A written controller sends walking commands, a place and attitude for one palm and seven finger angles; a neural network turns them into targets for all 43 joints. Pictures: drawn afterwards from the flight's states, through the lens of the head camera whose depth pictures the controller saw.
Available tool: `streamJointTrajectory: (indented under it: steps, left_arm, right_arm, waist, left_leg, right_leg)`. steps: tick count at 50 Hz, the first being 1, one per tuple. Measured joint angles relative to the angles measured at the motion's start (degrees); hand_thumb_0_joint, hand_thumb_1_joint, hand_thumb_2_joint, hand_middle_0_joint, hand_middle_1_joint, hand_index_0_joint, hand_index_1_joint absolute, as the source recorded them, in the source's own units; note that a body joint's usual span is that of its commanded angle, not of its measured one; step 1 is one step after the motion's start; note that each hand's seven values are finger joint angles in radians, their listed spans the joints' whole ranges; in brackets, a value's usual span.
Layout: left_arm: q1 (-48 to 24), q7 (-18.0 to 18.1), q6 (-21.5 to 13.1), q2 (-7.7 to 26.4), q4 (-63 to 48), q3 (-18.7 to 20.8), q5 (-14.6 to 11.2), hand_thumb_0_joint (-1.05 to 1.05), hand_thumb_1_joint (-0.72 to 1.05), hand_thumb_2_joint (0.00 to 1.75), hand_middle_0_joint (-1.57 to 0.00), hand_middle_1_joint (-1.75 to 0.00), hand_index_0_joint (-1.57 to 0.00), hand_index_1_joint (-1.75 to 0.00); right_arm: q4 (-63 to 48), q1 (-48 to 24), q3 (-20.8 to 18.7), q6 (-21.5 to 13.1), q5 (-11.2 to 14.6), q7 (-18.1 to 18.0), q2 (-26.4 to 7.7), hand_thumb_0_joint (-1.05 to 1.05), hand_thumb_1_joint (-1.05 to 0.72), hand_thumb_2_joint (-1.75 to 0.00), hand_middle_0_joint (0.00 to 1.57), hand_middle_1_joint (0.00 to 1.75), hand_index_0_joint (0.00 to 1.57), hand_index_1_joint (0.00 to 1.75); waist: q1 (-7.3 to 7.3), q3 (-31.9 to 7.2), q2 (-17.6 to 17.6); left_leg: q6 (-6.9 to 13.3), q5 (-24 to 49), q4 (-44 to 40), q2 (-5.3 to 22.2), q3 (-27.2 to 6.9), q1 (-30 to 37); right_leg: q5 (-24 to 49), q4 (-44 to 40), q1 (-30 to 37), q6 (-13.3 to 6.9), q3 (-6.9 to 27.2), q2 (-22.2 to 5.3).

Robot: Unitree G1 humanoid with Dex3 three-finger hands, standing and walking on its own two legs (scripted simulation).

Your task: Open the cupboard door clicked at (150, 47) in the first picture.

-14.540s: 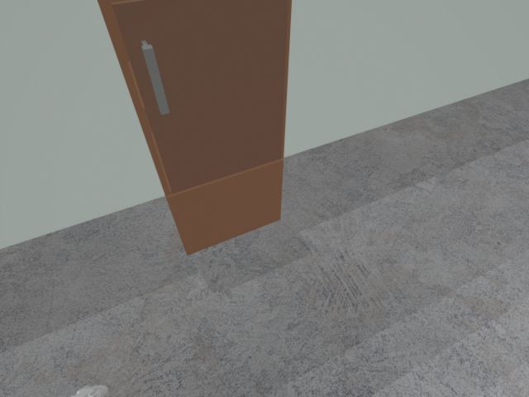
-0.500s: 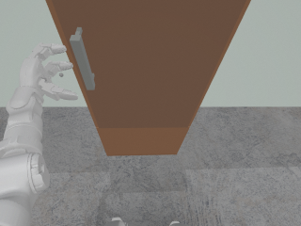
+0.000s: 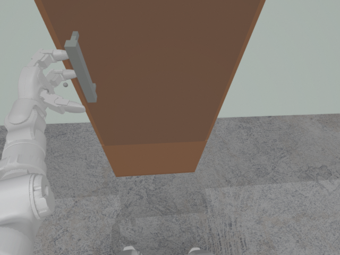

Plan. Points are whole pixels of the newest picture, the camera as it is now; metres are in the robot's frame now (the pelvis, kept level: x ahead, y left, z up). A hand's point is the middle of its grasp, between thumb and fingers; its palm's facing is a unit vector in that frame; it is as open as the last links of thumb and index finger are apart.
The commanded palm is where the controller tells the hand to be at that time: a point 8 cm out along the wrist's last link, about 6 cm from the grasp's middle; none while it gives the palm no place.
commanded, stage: slide the fingers in behind the handle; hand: left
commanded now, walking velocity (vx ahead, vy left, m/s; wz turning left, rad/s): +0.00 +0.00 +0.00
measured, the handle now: (84, 69) +0.53 +0.18 +0.12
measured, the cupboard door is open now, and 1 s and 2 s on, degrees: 0 0 2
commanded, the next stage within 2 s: close the thumb around the handle in 1.30 s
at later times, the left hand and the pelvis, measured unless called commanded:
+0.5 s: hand (83, 83) +0.48 +0.17 +0.12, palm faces +0.00 -1.00 +0.00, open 14.0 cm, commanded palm +0.45 +0.23 +0.12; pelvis +0.00 +0.00 +0.00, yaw +1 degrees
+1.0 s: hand (92, 84) +0.48 +0.16 +0.12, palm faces +0.03 -1.00 +0.00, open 14.0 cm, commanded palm +0.45 +0.20 +0.12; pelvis +0.00 -0.01 +0.00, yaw +1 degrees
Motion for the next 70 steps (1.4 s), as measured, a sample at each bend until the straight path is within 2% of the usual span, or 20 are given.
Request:
streamJointTrajectory:
  steps: [11, 23, 27, 33, 47, 70]
  left_arm:
    - [0.9, 2.6, -0.1, -2.7, -1.3, -1.1, 0.6, -0.01, -0.5, 0.3, -0.3, -1.2, -0.3, -1.2]
    - [-2.3, 5.4, -0.5, -4.9, 0.0, -4.1, 1.3, -0.01, -0.5, 0.3, -0.3, -1.2, -0.3, -1.2]
    - [-1.6, 6.5, -0.9, -6.2, -0.7, -3.5, 1.2, -0.01, -0.5, 0.3, -0.3, -1.21, -0.3, -1.2]
    - [-0.2, 7.3, -0.3, -6.5, -1.4, -3.8, 1.5, -0.01, -0.5, 0.3, -0.3, -1.21, -0.3, -1.2]
    - [-0.2, 9.6, -1.1, -8.3, -1.6, -4.8, 1.4, -0.01, -0.5, 0.3, -0.29, -1.2, -0.29, -1.2]
    - [-0.4, 10.3, -1.5, -8.9, -1.6, -6.0, 1.3, -0.01, -0.5, 0.3, -0.29, -1.2, -0.28, -1.2]
  right_arm:
    - [-1.3, -2.3, 0.2, -0.5, 0.1, 0.6, 0.7, 0.01, -0.91, -0.9, 0.21, 0.3, 0.21, 0.3]
    - [-0.7, -3.4, 0.2, -1.5, -0.3, 0.9, 1.0, 0.01, -0.91, -0.9, 0.21, 0.3, 0.21, 0.3]
    - [-0.3, -2.8, -0.1, -1.2, -0.4, 1.2, 1.0, 0.01, -0.91, -0.9, 0.21, 0.3, 0.21, 0.3]
    - [-0.2, -1.8, -0.2, -0.6, -0.3, 1.4, 1.1, 0.01, -0.91, -0.9, 0.21, 0.3, 0.21, 0.3]
    - [0.2, -2.1, -0.6, -1.0, -0.4, 1.6, 1.1, 0.01, -0.91, -0.9, 0.2, 0.3, 0.21, 0.3]
    - [0.6, -2.6, -0.7, -1.2, -0.4, 1.6, 1.2, 0.01, -0.91, -0.9, 0.2, 0.3, 0.21, 0.3]
  waist:
    - [0.56, -0.4, 0.1]
    - [0.79, 0.1, 0.2]
    - [0.87, -0.2, 0.3]
    - [0.83, -0.2, 0.5]
    - [0.87, -0.2, 0.5]
    - [1.22, -0.3, 0.5]
  left_leg:
    - [-0.1, -0.1, -0.1, -0.1, 0.1, 0.9]
    - [-0.3, -0.1, 0.6, -0.5, -0.6, -0.4]
    - [-0.3, -0.3, 0.4, -0.4, -0.2, 0.0]
    - [-0.4, -0.3, -0.2, -0.3, -0.1, 1.0]
    - [-0.7, 0.1, -0.7, -0.3, -0.2, 1.6]
    - [-0.6, 0.0, -0.5, -0.6, -0.5, 1.2]
  right_leg:
    - [-0.3, 0.3, 0.7, -0.1, 0.1, -0.1]
    - [-0.8, 1.3, -0.4, -0.2, -0.6, -0.5]
    - [-1.0, 1.4, -0.3, -0.2, -0.1, -0.4]
    - [-1.0, 1.0, 0.5, -0.4, 0.0, -0.3]
    - [-0.9, 0.8, 1.0, -0.7, -0.1, -0.2]
    - [-1.1, 0.9, 0.8, -0.6, -0.2, -0.5]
